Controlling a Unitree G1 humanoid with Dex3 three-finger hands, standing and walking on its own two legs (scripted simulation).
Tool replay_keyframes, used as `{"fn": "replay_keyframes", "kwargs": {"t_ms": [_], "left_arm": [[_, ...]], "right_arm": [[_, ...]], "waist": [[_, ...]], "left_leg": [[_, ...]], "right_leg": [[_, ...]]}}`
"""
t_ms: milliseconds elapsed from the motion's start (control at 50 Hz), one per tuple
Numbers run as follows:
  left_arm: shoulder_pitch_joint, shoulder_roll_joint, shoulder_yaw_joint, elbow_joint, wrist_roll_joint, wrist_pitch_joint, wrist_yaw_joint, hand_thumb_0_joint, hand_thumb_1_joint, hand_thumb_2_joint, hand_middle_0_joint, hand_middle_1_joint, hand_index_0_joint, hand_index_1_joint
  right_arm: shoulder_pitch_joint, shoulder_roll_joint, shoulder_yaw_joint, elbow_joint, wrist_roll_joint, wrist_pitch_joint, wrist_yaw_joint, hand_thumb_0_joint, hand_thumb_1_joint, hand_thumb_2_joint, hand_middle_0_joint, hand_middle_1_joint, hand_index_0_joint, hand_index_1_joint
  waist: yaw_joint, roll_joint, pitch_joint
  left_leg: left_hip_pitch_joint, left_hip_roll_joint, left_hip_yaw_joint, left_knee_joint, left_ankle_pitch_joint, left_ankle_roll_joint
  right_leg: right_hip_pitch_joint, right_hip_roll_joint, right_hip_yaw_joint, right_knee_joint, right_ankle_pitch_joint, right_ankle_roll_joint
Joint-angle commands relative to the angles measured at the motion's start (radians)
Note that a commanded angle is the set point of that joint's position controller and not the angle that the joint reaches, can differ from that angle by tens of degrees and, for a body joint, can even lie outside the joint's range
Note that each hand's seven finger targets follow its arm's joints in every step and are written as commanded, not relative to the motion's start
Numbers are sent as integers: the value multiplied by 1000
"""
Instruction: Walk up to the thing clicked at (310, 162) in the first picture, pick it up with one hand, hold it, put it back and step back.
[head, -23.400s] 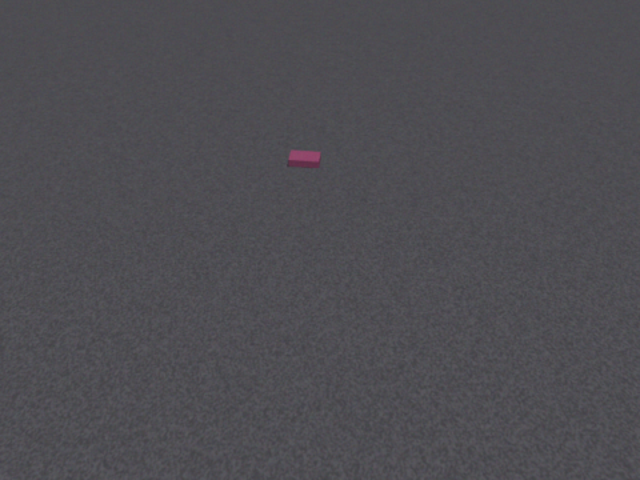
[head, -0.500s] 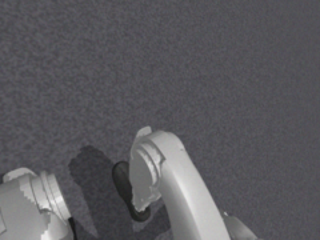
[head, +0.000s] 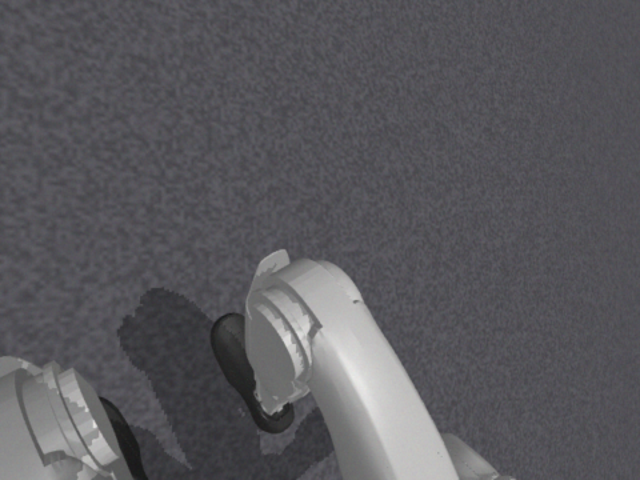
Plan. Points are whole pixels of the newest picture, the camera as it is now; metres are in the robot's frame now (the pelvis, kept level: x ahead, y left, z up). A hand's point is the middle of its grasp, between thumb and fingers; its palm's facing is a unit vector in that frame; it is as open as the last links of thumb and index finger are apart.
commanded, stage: rest palm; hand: left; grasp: from above
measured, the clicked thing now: out of the picture +0.49 +0.33 -0.29
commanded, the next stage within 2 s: close in 0.02 s
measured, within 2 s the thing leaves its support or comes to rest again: leaves its support in 2.00 s
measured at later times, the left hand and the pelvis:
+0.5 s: hand out of the picture +0.47 +0.32 -0.26, palm faces -0.44 -0.10 -0.89, open 12.4 cm; pelvis +0.00 +0.00 +0.00, yaw -1 degrees
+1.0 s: hand out of the picture +0.47 +0.32 -0.26, palm faces -0.46 -0.11 -0.88, open 11.3 cm; pelvis +0.00 +0.00 +0.00, yaw -1 degrees
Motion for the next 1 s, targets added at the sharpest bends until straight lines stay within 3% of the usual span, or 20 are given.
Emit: {"fn": "replay_keyframes", "kwargs": {"t_ms": [0, 100, 140, 200, 300, 340, 360, 400, 420, 480, 500, 560, 600, 640, 700, 740, 780, 880, 920, 980], "left_arm": [[-202, 229, -7, -101, -29, -14, 16, 0, -473, 965, -120, -973, -111, -980], [-216, 259, -3, -152, -28, -38, 12, 0, -453, 1001, -143, -974, -128, -988], [-213, 245, -11, -144, -28, -50, 17, 0, -351, 903, -187, -944, -193, -938], [-217, 257, -14, -171, -8, -57, 30, 0, -296, 899, -224, -935, -231, -928], [-212, 202, -40, -119, -3, -54, 60, 0, -255, 859, -238, -925, -253, -910], [-197, 163, -78, -68, -4, -39, 61, 0, -235, 845, -258, -912, -272, -897], [-234, 205, -53, -111, -8, -43, 72, 0, -219, 840, -272, -909, -286, -894], [-210, 206, -60, -75, -8, -29, 77, 0, -203, 805, -299, -869, -311, -857], [-259, 226, -42, -132, 2, -31, 79, 0, -184, 799, -300, -883, -317, -866], [-227, 201, -47, -83, -8, -16, 80, 0, -175, 735, -305, -841, -325, -821], [-219, 176, -57, -56, -15, -11, 76, 0, -172, 729, -302, -851, -325, -827], [-251, 234, -38, -102, -18, -7, 77, 0, -126, 703, -349, -815, -369, -794], [-245, 232, -27, -108, -21, -4, 70, 0, -94, 698, -371, -810, -392, -788], [-220, 205, -39, -88, -26, -3, 57, 0, -84, 681, -372, -810, -397, -784], [-261, 232, -24, -157, -30, -13, 44, 0, -40, 666, -411, -784, -434, -761], [-229, 229, -29, -133, -30, -11, 37, 0, -9, 664, -436, -774, -458, -751], [-201, 208, -43, -84, -39, -13, 34, 0, 14, 665, -445, -781, -470, -756], [-214, 255, -29, -136, -31, -28, 18, 0, 102, 666, -516, -763, -539, -740], [-196, 219, -47, -86, -39, -30, 20, 0, 144, 653, -543, -757, -568, -730], [-202, 232, -57, -111, -41, -35, 17, 0, 201, 684, -597, -746, -616, -726]], "right_arm": [[208, -341, -90, 11, 5, 15, -19, 0, -909, -908, 199, 300, 199, 300], [218, -343, -84, 22, 2, 25, -29, 0, -909, -908, 199, 300, 199, 300], [213, -354, -86, 19, 0, 27, -31, 0, -898, -902, 199, 300, 199, 300], [208, -349, -83, 17, -3, 28, -29, 0, -895, -901, 199, 300, 199, 300], [188, -348, -84, 34, -9, 21, -25, 0, -895, -901, 199, 300, 199, 300], [172, -346, -78, 23, -10, 11, -22, 0, -897, -901, 199, 300, 199, 300], [174, -352, -82, 41, -4, 11, -23, 0, -898, -902, 199, 300, 199, 300], [162, -348, -79, 40, -4, 6, -24, 0, -899, -903, 199, 300, 199, 300], [175, -352, -80, 41, -4, 3, -21, 0, -899, -902, 199, 300, 199, 300], [167, -350, -82, 41, -2, -3, -16, 0, -899, -903, 199, 300, 199, 300], [169, -349, -77, 42, -5, -6, -14, 0, -900, -903, 199, 300, 199, 300], [165, -351, -77, 33, 0, -4, -17, 0, -901, -903, 199, 300, 199, 300], [173, -353, -82, 41, 0, -3, -17, 0, -901, -904, 199, 300, 199, 300], [180, -346, -75, 38, -4, -2, -11, 0, -901, -903, 199, 300, 199, 300], [188, -348, -78, 41, -2, 5, -13, 0, -901, -904, 199, 300, 199, 300], [193, -346, -75, 36, -1, 9, -14, 0, -902, -904, 199, 300, 199, 300], [185, -354, -76, 30, -2, 12, -18, 0, -901, -904, 199, 300, 199, 300], [191, -355, -71, 24, -1, 22, -25, 0, -899, -903, 199, 300, 199, 300], [181, -356, -71, 15, -3, 25, -28, 0, -899, -903, 199, 300, 199, 300], [190, -349, -65, 11, -3, 24, -33, 0, -898, -902, 199, 300, 199, 300]], "waist": [[-46, 536, -690], [-35, 581, -706], [-40, 591, -662], [-32, 609, -670], [-51, 601, -627], [-68, 555, -574], [-56, 588, -602], [-53, 579, -588], [-52, 606, -631], [-53, 595, -619], [-68, 569, -596], [-52, 593, -643], [-46, 613, -662], [-59, 607, -642], [-56, 638, -678], [-55, 613, -668], [-59, 561, -619], [-44, 589, -658], [-53, 542, -621], [-53, 525, -626]], "left_leg": [[463, 32, 29, -237, 269, -18], [510, 37, 26, -235, 299, -26], [505, 38, 14, -241, 279, -33], [540, 42, 8, -254, 278, -36], [525, 48, -10, -265, 247, -38], [485, 44, -7, -267, 202, -30], [491, 48, -9, -277, 207, -34], [488, 49, -8, -284, 185, -33], [523, 53, -22, -284, 214, -40], [513, 51, -20, -280, 218, -39], [499, 53, -26, -282, 215, -38], [510, 52, -14, -277, 224, -34], [526, 51, -9, -273, 250, -39], [533, 52, -14, -271, 272, -40], [555, 55, -14, -265, 302, -44], [543, 51, -8, -260, 306, -41], [477, 47, 3, -253, 266, -34], [527, 50, -5, -261, 283, -38], [474, 45, -1, -256, 236, -31], [463, 43, 13, -256, 226, -23]], "right_leg": [[482, 43, -8, -199, 262, -21], [476, 43, -10, -205, 276, -25], [439, 40, -21, -203, 248, -31], [428, 41, -23, -195, 246, -28], [375, 41, -37, -186, 230, -24], [366, 43, -34, -191, 211, -19], [369, 43, -36, -197, 213, -19], [372, 44, -28, -201, 203, -20], [353, 32, -30, -186, 218, -18], [356, 32, -29, -180, 224, -19], [352, 33, -33, -180, 223, -17], [393, 38, -23, -192, 237, -17], [397, 36, -25, -187, 250, -22], [395, 34, -27, -182, 260, -19], [408, 32, -27, -190, 271, -22], [427, 35, -25, -189, 282, -21], [441, 44, -27, -207, 258, -24], [437, 41, -28, -206, 250, -26], [437, 42, -30, -213, 225, -25], [474, 49, -22, -226, 230, -17]]}}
